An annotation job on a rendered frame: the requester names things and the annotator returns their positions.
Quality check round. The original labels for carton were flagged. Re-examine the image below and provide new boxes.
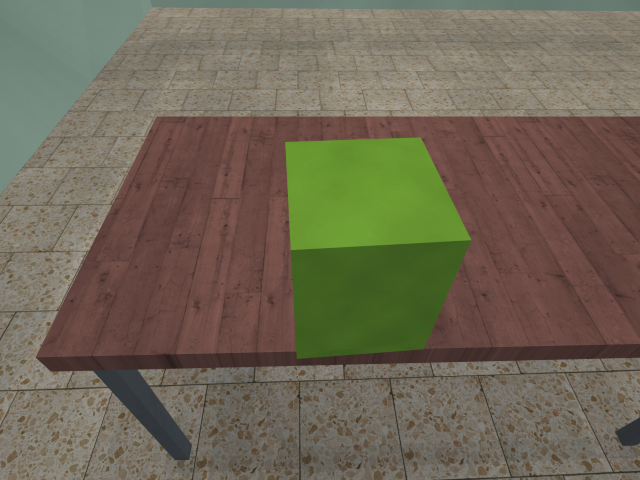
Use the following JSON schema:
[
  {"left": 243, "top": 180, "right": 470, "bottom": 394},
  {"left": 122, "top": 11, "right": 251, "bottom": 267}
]
[{"left": 285, "top": 137, "right": 471, "bottom": 359}]

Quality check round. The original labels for table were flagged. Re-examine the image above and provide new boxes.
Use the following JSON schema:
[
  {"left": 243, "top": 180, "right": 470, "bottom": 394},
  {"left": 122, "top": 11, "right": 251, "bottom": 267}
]
[{"left": 36, "top": 117, "right": 640, "bottom": 460}]

